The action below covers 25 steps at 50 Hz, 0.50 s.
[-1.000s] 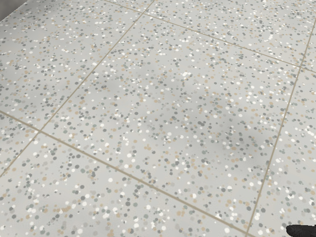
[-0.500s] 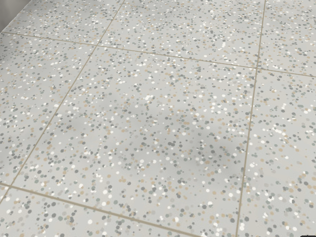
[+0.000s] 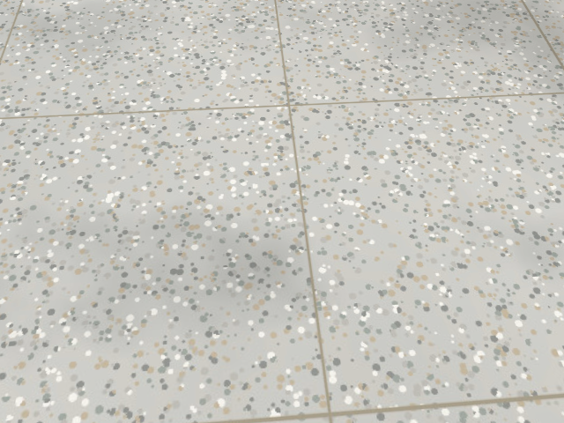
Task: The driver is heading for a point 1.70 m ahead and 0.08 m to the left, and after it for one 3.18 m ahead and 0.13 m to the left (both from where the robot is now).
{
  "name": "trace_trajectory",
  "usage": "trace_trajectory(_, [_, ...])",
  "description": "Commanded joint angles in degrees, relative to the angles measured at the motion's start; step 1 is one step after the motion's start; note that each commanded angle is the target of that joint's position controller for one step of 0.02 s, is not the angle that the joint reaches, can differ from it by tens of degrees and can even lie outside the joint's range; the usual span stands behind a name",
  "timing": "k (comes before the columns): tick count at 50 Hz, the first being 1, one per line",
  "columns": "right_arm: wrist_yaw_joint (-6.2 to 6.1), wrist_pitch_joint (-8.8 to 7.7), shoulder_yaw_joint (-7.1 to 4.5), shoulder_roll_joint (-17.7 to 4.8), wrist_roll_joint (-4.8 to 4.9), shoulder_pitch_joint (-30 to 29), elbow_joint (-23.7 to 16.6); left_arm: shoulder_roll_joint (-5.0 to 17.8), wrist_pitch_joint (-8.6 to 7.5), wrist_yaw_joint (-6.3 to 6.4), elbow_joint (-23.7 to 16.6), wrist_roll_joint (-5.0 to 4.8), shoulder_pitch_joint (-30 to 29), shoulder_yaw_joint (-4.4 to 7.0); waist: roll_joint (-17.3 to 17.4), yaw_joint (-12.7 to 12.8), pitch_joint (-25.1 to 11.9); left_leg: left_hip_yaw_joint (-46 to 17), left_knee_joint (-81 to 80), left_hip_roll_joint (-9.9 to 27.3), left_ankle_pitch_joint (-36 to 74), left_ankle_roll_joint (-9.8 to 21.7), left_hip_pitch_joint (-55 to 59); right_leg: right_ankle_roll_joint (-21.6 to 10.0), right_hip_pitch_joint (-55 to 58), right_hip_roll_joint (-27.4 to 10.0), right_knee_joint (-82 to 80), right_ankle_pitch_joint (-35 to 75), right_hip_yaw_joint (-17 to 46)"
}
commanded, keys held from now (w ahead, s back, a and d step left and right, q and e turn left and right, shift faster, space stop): e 0.10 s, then no key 0.90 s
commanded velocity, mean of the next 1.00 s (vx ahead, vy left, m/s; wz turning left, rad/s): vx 0.00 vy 0.00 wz -0.20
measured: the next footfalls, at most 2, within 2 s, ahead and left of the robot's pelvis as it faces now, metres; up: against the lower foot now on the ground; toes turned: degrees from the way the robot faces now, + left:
right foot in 0.10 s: +0.05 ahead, -0.14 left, +0.00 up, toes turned -6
left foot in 0.52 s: +0.08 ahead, +0.10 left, +0.00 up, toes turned -9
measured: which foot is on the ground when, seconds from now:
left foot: down 0.00-0.10, up 0.12-0.50, down 0.52-1.00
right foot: up 0.00-0.08, down 0.10-1.00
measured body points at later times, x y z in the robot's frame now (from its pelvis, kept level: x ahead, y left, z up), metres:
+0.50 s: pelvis +0.02 -0.04 -0.01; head +0.04 -0.05 +0.44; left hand +0.22 +0.18 -0.10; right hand +0.11 -0.34 -0.12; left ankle +0.04 +0.11 -0.74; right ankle +0.01 -0.13 -0.74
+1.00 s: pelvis +0.03 -0.02 -0.01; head +0.04 -0.02 +0.44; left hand +0.18 +0.22 -0.13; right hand +0.10 -0.29 -0.13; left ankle +0.04 +0.10 -0.74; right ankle +0.01 -0.13 -0.74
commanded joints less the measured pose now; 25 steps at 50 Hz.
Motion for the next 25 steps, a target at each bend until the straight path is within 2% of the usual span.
trace_trajectory(1, [0.45,-0.56,-3.34,-12.17,0.87,-1.56,-3.58,5.24,-0.47,-0.78,-5.90,0.03,-1.81,1.32,11.52,-0.78,-8.16,-7.70,-3.76,14.66,25.10,12.17,7.31,-1.63,2.77,0.56,-7.53,1.53,-3.46])
trace_trajectory(3, [0.78,-0.68,-3.39,-12.33,2.06,-2.52,-3.33,5.21,-0.07,-1.26,-5.61,0.04,0.85,1.74,10.89,1.27,-7.99,-5.85,0.19,14.47,22.41,9.57,5.73,-4.14,8.27,1.64,-16.99,7.46,-5.16])
trace_trajectory(4, [0.92,-0.85,-3.12,-11.16,2.42,-1.37,-2.59,5.78,-0.03,-1.09,-4.89,0.16,3.23,2.26,9.29,2.25,-8.41,-3.59,4.51,12.94,18.31,6.77,2.89,-5.99,13.95,2.96,-22.95,12.65,-5.08])
trace_trajectory(5, [1.25,-1.08,-2.47,-8.68,1.35,2.16,-1.40,9.18,-0.18,-0.40,-4.51,0.17,6.09,3.49,1.05,2.38,-9.82,1.04,14.46,9.33,8.97,2.02,-4.84,-8.75,23.61,-0.28,-26.82,26.13,1.79])
trace_trajectory(6, [1.59,-1.16,-0.63,-4.30,-2.34,1.79,-4.10,16.13,-0.66,0.71,-6.29,0.76,6.84,4.54,-17.95,0.50,-10.79,3.56,33.41,1.11,-24.89,-4.01,-22.98,-17.59,32.95,-17.15,-25.68,51.45,24.50])
trace_trajectory(7, [0.95,-1.17,-1.42,-7.26,-0.98,-3.45,-5.31,13.45,-2.22,-0.11,-7.08,2.81,7.75,3.50,-12.13,5.45,-15.14,-6.47,43.16,-1.65,-27.80,-4.28,-25.49,-26.65,27.51,-21.67,-27.89,48.23,29.09])
trace_trajectory(8, [0.59,-0.73,-2.01,-9.24,0.70,-4.81,-5.17,11.41,-3.41,-0.42,-6.59,2.95,5.78,2.70,-7.61,4.51,-12.06,-8.08,46.32,-0.16,-23.55,-3.59,-25.89,-24.99,24.91,-18.47,-28.86,43.02,23.16])
trace_trajectory(9, [0.27,-0.40,-2.16,-9.29,0.93,-3.98,-4.45,9.54,-3.99,-0.15,-6.04,2.07,2.94,2.21,-6.16,2.80,-9.77,-8.54,44.83,0.76,-18.59,-2.98,-25.90,-21.59,22.77,-14.93,-29.09,37.23,18.80])
trace_trajectory(10, [-0.15,-0.08,-2.30,-9.42,0.45,-3.15,-3.24,7.69,-4.00,0.19,-6.06,1.33,0.73,1.50,-4.73,1.89,-8.98,-8.93,43.12,1.44,-14.91,-3.09,-25.15,-19.20,21.62,-12.80,-29.18,34.08,16.46])
trace_trajectory(11, [-0.25,0.19,-2.39,-9.45,0.10,-1.99,-2.80,7.18,-3.92,0.53,-6.07,1.11,-0.96,1.00,-5.42,0.75,-8.60,-8.50,42.91,0.98,-11.49,-3.56,-22.46,-18.54,19.07,-11.36,-29.49,35.65,14.35])
trace_trajectory(14, [0.05,0.37,-1.94,-7.87,0.62,0.48,-1.67,5.22,-4.12,1.16,-5.81,1.88,-1.65,-0.03,-5.95,-0.21,-9.99,-8.07,39.12,0.12,-6.35,-4.52,-17.97,-18.53,18.35,-9.54,-30.29,35.78,11.27])
trace_trajectory(17, [0.17,0.49,-0.91,-5.96,0.37,-1.38,-1.98,5.12,-4.04,1.36,-4.80,1.86,-1.45,-0.17,-6.22,0.90,-8.77,-8.23,27.47,0.76,-5.65,-4.86,-15.06,-18.16,18.75,-8.91,-30.50,29.83,11.23])
trace_trajectory(20, [0.42,0.41,-0.64,-6.22,0.46,-2.13,-2.02,5.91,-3.73,0.95,-3.68,2.13,-1.21,-0.09,-6.84,2.09,-7.11,-7.45,19.48,0.41,-7.73,-4.59,-10.21,-18.91,16.23,-9.18,-30.71,23.92,12.81])
trace_trajectory(22, [0.51,0.18,-0.63,-6.49,0.66,-1.78,-1.71,5.42,-3.65,0.54,-2.76,2.04,-1.32,-0.43,-6.66,2.18,-6.25,-7.11,14.79,-0.05,-7.76,-4.18,-7.66,-18.94,15.11,-9.25,-30.26,21.83,14.32])
trace_trajectory(24, [0.77,-0.35,-0.27,-5.37,0.44,0.37,-0.64,3.88,-3.67,0.36,-1.94,1.51,-2.71,-1.19,-5.39,0.10,-6.10,-6.30,4.22,-0.66,-0.91,-3.20,-2.08,-17.20,13.67,-7.86,-28.51,20.82,14.13])
trace_trajectory(25, [0.97,-0.75,0.01,-5.32,-0.25,1.38,-0.19,2.77,-3.89,0.28,-1.08,1.39,-1.68,-1.65,-3.62,-0.76,-6.38,-7.21,-2.42,-0.08,7.99,-2.36,2.79,-14.88,12.12,-6.56,-27.95,19.56,13.51])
